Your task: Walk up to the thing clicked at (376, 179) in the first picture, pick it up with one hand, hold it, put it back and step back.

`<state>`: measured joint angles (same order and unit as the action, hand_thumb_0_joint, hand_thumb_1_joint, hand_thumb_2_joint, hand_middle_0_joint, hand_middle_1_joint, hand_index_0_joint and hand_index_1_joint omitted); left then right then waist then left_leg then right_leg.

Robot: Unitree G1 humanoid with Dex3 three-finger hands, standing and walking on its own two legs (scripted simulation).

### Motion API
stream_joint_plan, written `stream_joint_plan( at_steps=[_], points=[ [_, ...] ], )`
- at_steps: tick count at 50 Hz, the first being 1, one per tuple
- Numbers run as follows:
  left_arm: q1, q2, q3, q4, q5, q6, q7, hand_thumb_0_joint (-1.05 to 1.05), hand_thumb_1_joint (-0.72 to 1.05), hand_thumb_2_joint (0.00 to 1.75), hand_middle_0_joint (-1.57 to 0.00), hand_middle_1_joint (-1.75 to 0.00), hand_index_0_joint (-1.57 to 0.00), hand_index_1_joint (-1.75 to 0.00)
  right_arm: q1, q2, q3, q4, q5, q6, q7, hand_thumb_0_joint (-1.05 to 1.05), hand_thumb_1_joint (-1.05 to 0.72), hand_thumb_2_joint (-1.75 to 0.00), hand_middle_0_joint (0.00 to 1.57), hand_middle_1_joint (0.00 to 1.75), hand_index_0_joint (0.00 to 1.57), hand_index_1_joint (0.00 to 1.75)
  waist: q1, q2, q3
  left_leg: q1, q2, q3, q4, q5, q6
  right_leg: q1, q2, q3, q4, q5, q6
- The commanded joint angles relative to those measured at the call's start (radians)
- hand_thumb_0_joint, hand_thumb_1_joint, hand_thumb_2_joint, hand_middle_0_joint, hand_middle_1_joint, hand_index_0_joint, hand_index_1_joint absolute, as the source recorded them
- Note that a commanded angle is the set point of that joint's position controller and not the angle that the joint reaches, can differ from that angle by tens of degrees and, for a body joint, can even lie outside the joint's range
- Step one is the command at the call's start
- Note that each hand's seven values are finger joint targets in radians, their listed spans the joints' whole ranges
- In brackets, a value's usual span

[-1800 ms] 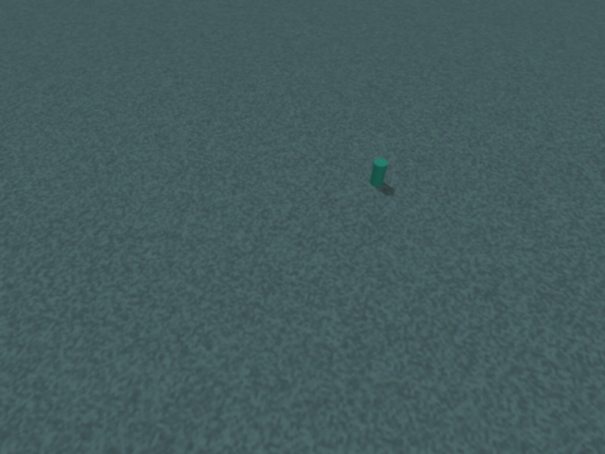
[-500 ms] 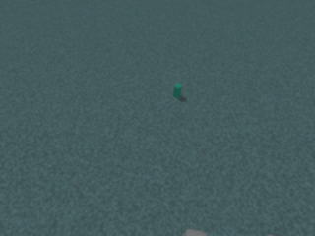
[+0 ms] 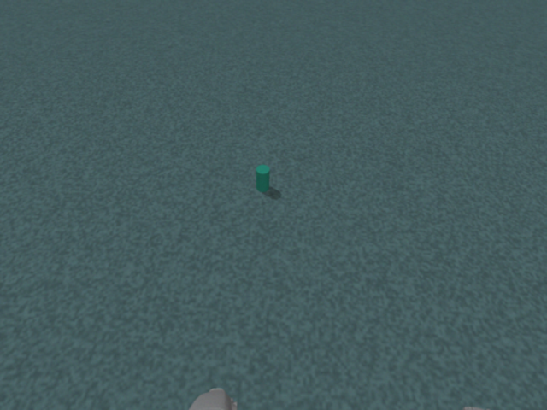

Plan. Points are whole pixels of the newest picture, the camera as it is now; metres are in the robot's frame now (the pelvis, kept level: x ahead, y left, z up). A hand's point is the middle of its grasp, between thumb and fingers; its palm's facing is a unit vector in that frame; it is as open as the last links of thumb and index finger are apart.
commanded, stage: walk up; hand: left
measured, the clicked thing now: (262, 178) +1.24 +0.07 -0.70
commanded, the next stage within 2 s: none
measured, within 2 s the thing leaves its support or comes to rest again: neither
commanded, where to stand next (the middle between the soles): +0.87 -0.08 m, yaw -9 degrees
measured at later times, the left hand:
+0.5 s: hand (173, 258) +0.41 +0.22 -0.12, palm faces -0.22 -0.89 -0.41, open 7.4 cm
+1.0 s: hand (171, 226) +0.52 +0.26 -0.16, palm faces -0.21 -0.91 -0.36, open 7.4 cm
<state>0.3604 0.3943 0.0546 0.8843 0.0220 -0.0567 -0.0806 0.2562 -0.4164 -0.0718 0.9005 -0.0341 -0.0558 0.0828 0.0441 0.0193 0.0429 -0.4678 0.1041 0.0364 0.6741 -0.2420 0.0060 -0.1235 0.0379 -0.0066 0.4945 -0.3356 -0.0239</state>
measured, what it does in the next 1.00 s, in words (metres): walks ahead: left foot, then right foot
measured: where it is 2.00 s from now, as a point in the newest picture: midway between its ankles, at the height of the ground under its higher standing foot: (292, 260)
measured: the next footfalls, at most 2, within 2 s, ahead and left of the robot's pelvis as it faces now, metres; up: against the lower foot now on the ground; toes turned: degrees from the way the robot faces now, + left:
left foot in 0.06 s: +0.18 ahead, +0.14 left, +0.00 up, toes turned +5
right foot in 0.48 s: +0.37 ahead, -0.16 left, +0.00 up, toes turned -11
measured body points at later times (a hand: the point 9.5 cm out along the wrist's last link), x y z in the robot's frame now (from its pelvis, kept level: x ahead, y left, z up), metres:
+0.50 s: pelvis +0.24 -0.03 -0.02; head +0.25 -0.05 +0.43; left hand +0.42 +0.27 -0.10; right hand +0.19 -0.36 -0.14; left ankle +0.14 +0.13 -0.72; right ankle +0.33 -0.15 -0.74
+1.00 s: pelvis +0.45 -0.02 -0.01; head +0.47 +0.00 +0.44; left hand +0.53 +0.31 -0.13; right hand +0.48 -0.35 -0.09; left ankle +0.53 +0.09 -0.73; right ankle +0.37 -0.14 -0.67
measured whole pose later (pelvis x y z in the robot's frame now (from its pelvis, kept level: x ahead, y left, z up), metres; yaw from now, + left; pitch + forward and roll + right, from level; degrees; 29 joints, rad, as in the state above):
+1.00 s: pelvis +0.45 -0.02 -0.01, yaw -10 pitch -2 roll +0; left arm 0.35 0.45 0.03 0.92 0.01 -0.05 -0.03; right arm 0.27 -0.41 -0.07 0.85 -0.01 -0.09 0.06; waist 0.01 -0.04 0.06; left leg -0.35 0.06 0.09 0.64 -0.24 0.02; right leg -0.34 0.00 0.04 1.05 -0.45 -0.04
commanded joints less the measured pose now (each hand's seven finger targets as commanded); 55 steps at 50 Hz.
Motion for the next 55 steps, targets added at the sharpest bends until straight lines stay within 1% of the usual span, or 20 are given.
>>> stream_joint_plan(
  at_steps=[1,2,3,4,5,6,11,19,22,23,24,25,31,40,44,45,46,47,50,55],
  points=[
    [-0.121,0.272,0.071,-0.127,0.002,-0.034,0.023,0.0,0.9,0.9,-0.2,-0.3,-0.2,-0.3,0.05,-0.211,-0.079,-0.08,0.001,-0.053,-0.02,0.0,-0.9,-0.9,0.2,0.3,0.2,0.3,-0.102,-0.052,0.019,0.359,-0.043,0.046,-0.088,0.038,0.014,-0.347,-0.207,0.167,-0.069,-0.086,-0.135],
    [-0.109,0.231,0.055,-0.133,0.004,-0.035,0.024,0.0,0.9,0.9,-0.2,-0.3,-0.2,-0.3,0.173,-0.249,-0.096,-0.05,-0.002,-0.061,-0.033,0.0,-0.9,-0.9,0.2,0.3,0.2,0.3,-0.165,0.059,-0.05,0.551,-0.041,0.001,-0.147,-0.068,0.043,-0.427,-0.143,0.108,0.176,0.049,-0.108],
    [-0.063,0.141,0.033,-0.134,-0.007,-0.036,0.027,0.0,0.9,0.9,-0.2,-0.3,-0.2,-0.3,0.294,-0.321,-0.118,-0.039,-0.017,-0.073,-0.048,0.0,-0.9,-0.9,0.2,0.3,0.2,0.3,-0.2,0.289,-0.134,0.671,0.178,-0.341,-0.326,-0.333,0.101,-0.535,-0.01,0.021,0.537,0.013,-0.052],
    [-0.007,0.178,0.038,-0.118,-0.019,-0.032,0.04,0.0,0.9,0.9,-0.2,-0.3,-0.2,-0.3,0.235,-0.374,-0.123,-0.073,0.0,-0.076,-0.049,0.0,-0.9,-0.9,0.2,0.3,0.2,0.3,-0.153,0.259,-0.112,0.636,0.37,-0.751,-0.502,-0.487,0.201,-0.654,0.063,0.074,0.681,-0.171,-0.034],
    [-0.028,0.257,0.042,-0.107,-0.004,-0.032,0.052,0.0,0.9,0.9,-0.2,-0.3,-0.2,-0.3,0.14,-0.369,-0.122,-0.096,0.029,-0.07,-0.047,0.0,-0.9,-0.9,0.2,0.3,0.2,0.3,-0.115,0.134,-0.059,0.507,0.39,-0.747,-0.512,-0.498,0.245,-0.635,-0.027,0.145,0.756,-0.141,-0.042],
    [-0.042,0.276,0.044,-0.092,-0.012,-0.033,0.047,0.0,0.9,0.9,-0.2,-0.3,-0.2,-0.3,0.096,-0.316,-0.102,-0.111,0.032,-0.07,-0.049,0.0,-0.9,-0.9,0.2,0.3,0.2,0.3,-0.088,0.03,0.002,0.426,0.325,-0.55,-0.479,-0.391,0.204,-0.597,-0.068,0.162,0.724,-0.053,-0.029],
    [-0.069,0.212,0.046,-0.076,-0.028,-0.017,0.012,0.0,0.9,0.9,-0.2,-0.3,-0.2,-0.3,0.083,-0.255,-0.065,-0.114,0.022,-0.076,-0.053,0.0,-0.9,-0.9,0.2,0.3,0.2,0.3,-0.07,0.125,0.027,0.346,0.199,-0.117,-0.438,0.115,0.192,-0.485,-0.115,0.092,0.487,0.038,0.018],
    [-0.214,0.187,0.049,-0.106,-0.016,-0.008,-0.017,0.0,0.9,0.9,-0.2,-0.3,-0.2,-0.3,0.071,-0.286,-0.07,-0.13,0.023,-0.053,-0.047,0.0,-0.9,-0.9,0.2,0.3,0.2,0.3,-0.081,0.122,0.013,0.302,0.173,0.023,-0.385,0.052,0.161,-0.271,-0.088,-0.058,0.129,0.219,-0.01],
    [-0.106,0.221,0.068,-0.064,-0.013,-0.018,-0.004,0.0,0.9,0.9,-0.2,-0.3,-0.2,-0.3,0.053,-0.265,-0.057,-0.137,0.021,-0.039,-0.052,0.0,-0.9,-0.9,0.2,0.3,0.2,0.3,0.0,0.013,-0.04,0.243,0.146,0.077,-0.135,0.159,0.123,-0.025,-0.051,-0.076,0.045,0.193,-0.033],
    [0.003,0.268,0.089,-0.034,-0.01,-0.029,0.011,0.0,0.9,0.9,-0.2,-0.3,-0.2,-0.3,0.104,-0.21,-0.034,-0.14,0.019,-0.037,-0.051,0.0,-0.9,-0.9,0.2,0.3,0.2,0.3,0.046,-0.129,-0.118,0.156,0.077,0.121,0.118,0.165,0.098,0.161,-0.048,-0.031,0.007,0.097,-0.053],
    [0.099,0.361,0.119,-0.031,-0.007,-0.036,0.03,0.0,0.9,0.9,-0.2,-0.3,-0.2,-0.3,0.157,-0.123,-0.005,-0.16,0.024,-0.038,-0.05,0.0,-0.9,-0.9,0.2,0.3,0.2,0.3,0.069,-0.37,-0.18,-0.043,-0.04,0.119,0.39,-0.188,0.05,0.301,-0.291,0.378,-0.087,-0.087,-0.113],
    [0.076,0.416,0.119,-0.054,-0.022,-0.035,0.036,0.0,0.9,0.9,-0.2,-0.3,-0.2,-0.3,0.136,-0.203,-0.023,-0.151,0.033,-0.027,-0.055,0.0,-0.9,-0.9,0.2,0.3,0.2,0.3,0.069,-0.302,-0.148,-0.174,-0.081,0.014,0.504,-0.296,0.03,0.264,-0.44,0.735,-0.245,-0.215,-0.23],
    [-0.086,0.28,0.074,-0.097,-0.033,-0.05,0.049,0.0,0.9,0.9,-0.2,-0.3,-0.2,-0.3,0.161,-0.217,-0.035,-0.066,0.026,-0.008,-0.039,0.0,-0.9,-0.9,0.2,0.3,0.2,0.3,-0.041,-0.157,-0.004,-0.063,0.026,-0.072,0.395,-0.072,0.019,-0.081,-0.265,0.264,-0.223,0.098,-0.193],
    [-0.066,0.305,0.076,-0.117,-0.014,-0.061,0.041,0.0,0.9,0.9,-0.2,-0.3,-0.2,-0.3,-0.021,-0.181,-0.049,-0.115,0.011,-0.032,-0.003,0.0,-0.9,-0.9,0.2,0.3,0.2,0.3,-0.007,-0.134,0.012,0.083,0.005,0.008,-0.027,0.059,-0.002,-0.19,-0.275,0.163,-0.211,-0.046,-0.187],
    [-0.101,0.259,0.048,-0.116,-0.008,-0.05,0.044,0.0,0.9,0.9,-0.2,-0.3,-0.2,-0.3,0.157,-0.228,-0.079,-0.051,0.007,-0.046,-0.021,0.0,-0.9,-0.9,0.2,0.3,0.2,0.3,-0.135,-0.005,-0.043,0.442,-0.065,0.043,-0.125,-0.02,0.032,-0.348,-0.202,0.067,0.087,0.064,-0.122],
    [-0.046,0.194,0.026,-0.119,-0.012,-0.05,0.044,0.0,0.9,0.9,-0.2,-0.3,-0.2,-0.3,0.251,-0.291,-0.098,-0.038,0.001,-0.055,-0.034,0.0,-0.9,-0.9,0.2,0.3,0.2,0.3,-0.168,0.205,-0.112,0.57,0.084,-0.196,-0.272,-0.219,0.09,-0.431,-0.107,-0.018,0.426,0.126,-0.071],
    [-0.008,0.165,0.02,-0.113,-0.028,-0.047,0.048,0.0,0.9,0.9,-0.2,-0.3,-0.2,-0.3,0.261,-0.363,-0.108,-0.068,0.004,-0.061,-0.04,0.0,-0.9,-0.9,0.2,0.3,0.2,0.3,-0.149,0.308,-0.1,0.631,0.323,-0.658,-0.447,-0.309,0.188,-0.637,0.034,-0.029,0.617,-0.151,-0.021],
    [-0.049,0.269,0.038,-0.092,-0.017,-0.042,0.067,0.0,0.9,0.9,-0.2,-0.3,-0.2,-0.3,0.22,-0.369,-0.112,-0.076,0.035,-0.053,-0.039,0.0,-0.9,-0.9,0.2,0.3,0.2,0.3,-0.145,0.171,-0.083,0.565,0.371,-0.698,-0.419,-0.261,0.281,-0.638,-0.04,0.072,0.706,-0.197,-0.033],
    [-0.019,0.247,0.035,-0.045,-0.035,-0.039,0.06,0.0,0.9,0.9,-0.2,-0.3,-0.2,-0.3,0.123,-0.26,-0.066,-0.1,0.037,-0.052,-0.054,0.0,-0.9,-0.9,0.2,0.3,0.2,0.3,-0.074,0.091,-0.008,0.423,0.218,-0.295,-0.36,0.143,0.198,-0.537,-0.115,0.109,0.629,-0.039,-0.029],
    [-0.064,0.215,0.042,-0.054,-0.019,-0.017,0.027,0.0,0.9,0.9,-0.2,-0.3,-0.2,-0.3,0.093,-0.264,-0.059,-0.124,0.029,-0.052,-0.052,0.0,-0.9,-0.9,0.2,0.3,0.2,0.3,-0.069,0.153,0.033,0.304,0.184,-0.145,-0.41,0.131,0.226,-0.44,-0.144,0.008,0.384,0.026,0.021]
  ],
)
